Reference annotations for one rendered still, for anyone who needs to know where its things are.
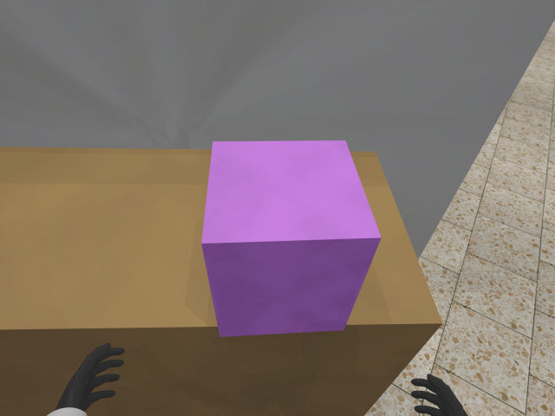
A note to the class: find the left robot hand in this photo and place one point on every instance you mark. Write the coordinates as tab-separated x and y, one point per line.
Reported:
77	393

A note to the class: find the carton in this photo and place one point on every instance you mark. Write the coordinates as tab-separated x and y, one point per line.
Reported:
288	236

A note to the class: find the pedestal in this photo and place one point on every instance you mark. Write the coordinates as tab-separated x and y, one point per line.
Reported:
103	245

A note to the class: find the right robot hand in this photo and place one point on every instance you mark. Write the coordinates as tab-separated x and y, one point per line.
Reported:
445	398

